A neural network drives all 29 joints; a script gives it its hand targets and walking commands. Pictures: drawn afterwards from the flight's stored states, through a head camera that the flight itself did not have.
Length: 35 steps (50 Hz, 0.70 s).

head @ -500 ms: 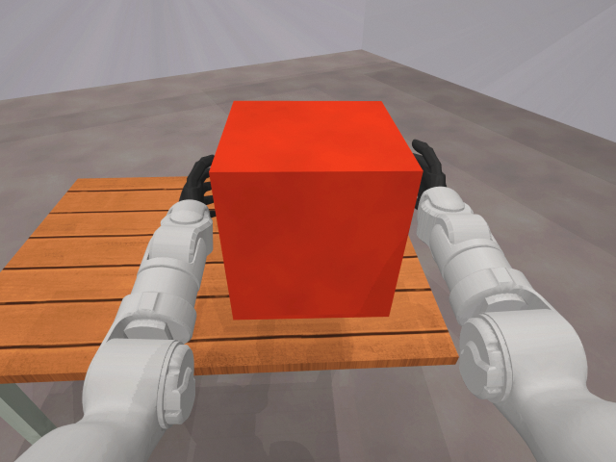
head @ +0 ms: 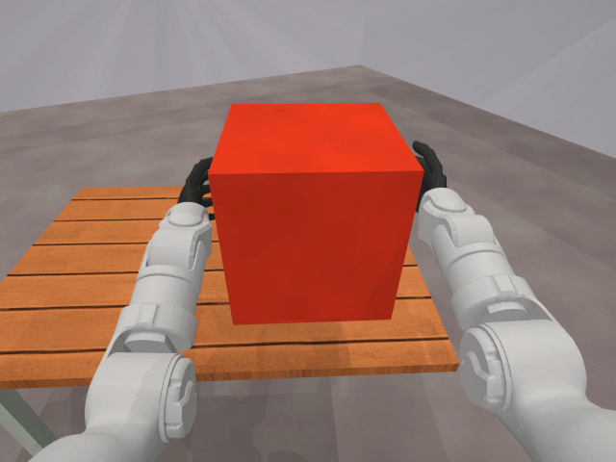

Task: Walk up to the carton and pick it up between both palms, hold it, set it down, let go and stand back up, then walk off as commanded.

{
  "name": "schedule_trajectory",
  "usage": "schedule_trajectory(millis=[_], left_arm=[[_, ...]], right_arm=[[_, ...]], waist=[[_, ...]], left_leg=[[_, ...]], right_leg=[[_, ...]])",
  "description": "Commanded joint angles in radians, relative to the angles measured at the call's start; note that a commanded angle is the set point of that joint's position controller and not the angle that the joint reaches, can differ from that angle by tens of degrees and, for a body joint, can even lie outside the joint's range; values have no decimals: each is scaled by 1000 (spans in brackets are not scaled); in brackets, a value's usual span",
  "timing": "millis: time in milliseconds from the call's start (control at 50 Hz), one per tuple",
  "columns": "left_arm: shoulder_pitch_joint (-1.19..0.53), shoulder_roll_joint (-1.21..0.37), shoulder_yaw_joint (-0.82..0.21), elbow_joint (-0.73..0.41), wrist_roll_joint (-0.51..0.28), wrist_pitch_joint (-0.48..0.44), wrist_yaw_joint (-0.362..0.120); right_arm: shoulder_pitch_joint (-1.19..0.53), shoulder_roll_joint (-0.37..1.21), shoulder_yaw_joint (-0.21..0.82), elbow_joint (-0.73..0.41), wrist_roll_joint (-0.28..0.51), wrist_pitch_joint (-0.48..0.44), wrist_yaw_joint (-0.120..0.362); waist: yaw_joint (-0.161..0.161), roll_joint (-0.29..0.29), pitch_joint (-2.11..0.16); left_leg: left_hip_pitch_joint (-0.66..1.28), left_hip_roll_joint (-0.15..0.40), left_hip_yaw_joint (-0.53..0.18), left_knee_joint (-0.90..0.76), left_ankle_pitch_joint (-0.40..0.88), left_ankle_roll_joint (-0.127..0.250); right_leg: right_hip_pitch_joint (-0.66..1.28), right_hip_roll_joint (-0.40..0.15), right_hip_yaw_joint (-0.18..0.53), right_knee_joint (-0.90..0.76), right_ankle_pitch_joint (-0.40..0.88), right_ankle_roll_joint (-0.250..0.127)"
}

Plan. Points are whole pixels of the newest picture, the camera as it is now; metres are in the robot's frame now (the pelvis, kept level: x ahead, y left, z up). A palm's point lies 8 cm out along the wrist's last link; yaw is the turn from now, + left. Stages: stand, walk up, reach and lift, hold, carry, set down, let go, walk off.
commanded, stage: hold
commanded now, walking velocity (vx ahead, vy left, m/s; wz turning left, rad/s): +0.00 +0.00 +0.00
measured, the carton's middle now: (309, 209) +0.43 +0.03 +0.17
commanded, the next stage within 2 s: none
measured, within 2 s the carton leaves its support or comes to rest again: neither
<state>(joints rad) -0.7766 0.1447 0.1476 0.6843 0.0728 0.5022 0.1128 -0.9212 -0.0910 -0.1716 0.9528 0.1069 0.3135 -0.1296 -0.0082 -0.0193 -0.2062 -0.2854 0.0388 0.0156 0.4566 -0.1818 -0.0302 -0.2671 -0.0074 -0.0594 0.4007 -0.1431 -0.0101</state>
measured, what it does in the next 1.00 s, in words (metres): stands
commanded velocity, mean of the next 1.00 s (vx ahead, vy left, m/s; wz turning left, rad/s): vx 0.00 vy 0.00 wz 0.00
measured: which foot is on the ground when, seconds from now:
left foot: down 0.00-1.00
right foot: down 0.00-1.00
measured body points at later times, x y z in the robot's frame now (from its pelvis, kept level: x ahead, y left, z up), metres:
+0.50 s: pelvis -0.01 +0.00 +0.00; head -0.09 +0.02 +0.44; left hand +0.38 +0.19 +0.21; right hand +0.39 -0.14 +0.22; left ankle +0.04 +0.13 -0.74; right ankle +0.04 -0.12 -0.74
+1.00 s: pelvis +0.00 +0.00 +0.00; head -0.08 +0.02 +0.44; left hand +0.39 +0.19 +0.21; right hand +0.40 -0.14 +0.23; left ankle +0.04 +0.13 -0.74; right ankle +0.04 -0.12 -0.74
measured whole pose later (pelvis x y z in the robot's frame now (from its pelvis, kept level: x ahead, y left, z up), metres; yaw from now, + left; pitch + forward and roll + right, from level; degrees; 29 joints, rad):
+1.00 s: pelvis +0.00 +0.00 +0.00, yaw +0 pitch +0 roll -1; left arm -0.75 0.13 0.19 0.56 0.11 0.58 0.09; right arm -0.92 -0.09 -0.17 0.87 0.12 0.38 -0.14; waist -0.02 -0.02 -0.20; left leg -0.28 0.04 0.01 0.46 -0.18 -0.03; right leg -0.26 -0.01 -0.06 0.40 -0.14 -0.01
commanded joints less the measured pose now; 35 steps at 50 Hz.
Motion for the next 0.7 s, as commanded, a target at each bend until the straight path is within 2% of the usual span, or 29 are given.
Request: schedule_trajectory(millis=[0, 120, 140, 180, 340, 420, 680], left_arm=[[-879, -803, -235, -349, -122, -58, -203], [-894, -805, -222, -311, -120, -34, -207], [-892, -815, -226, -317, -128, -32, -207], [-903, -811, -215, -300, -115, -26, -207], [-900, -798, -181, -225, -102, -18, -218], [-905, -816, -193, -241, -110, -24, -215], [-856, -817, -218, -300, -115, -17, -214]], right_arm=[[-701, 675, 307, -336, 150, 2, 84], [-728, 664, 284, -313, 133, 18, 93], [-743, 669, 283, -336, 130, 16, 95], [-744, 666, 276, -308, 131, 19, 100], [-790, 655, 246, -298, 99, 18, 108], [-804, 659, 250, -312, 105, 8, 111], [-761, 670, 295, -358, 139, 15, 95]], waist=[[-137, 44, -262], [-139, 37, -218], [-140, 36, -238], [-137, 47, -213], [-136, 23, -182], [-135, 39, -215], [-134, 30, -240]], left_leg=[[104, -110, -53, -166, 60, -4], [76, -104, -48, -187, -26, 7], [69, -103, -49, -186, -29, 9], [52, -101, -49, -197, -60, 13], [8, -99, -45, -221, -145, 30], [17, -95, -49, -216, -119, 24], [75, -104, -46, -183, -17, 13]], right_leg=[[397, 42, 41, -126, 144, 27], [359, 40, 43, -141, 33, 18], [364, 39, 44, -137, 32, 16], [354, 39, 42, -138, -1, 15], [338, 37, 35, -144, -82, 14], [351, 39, 36, -135, -41, 10], [375, 41, 43, -137, 62, 16]])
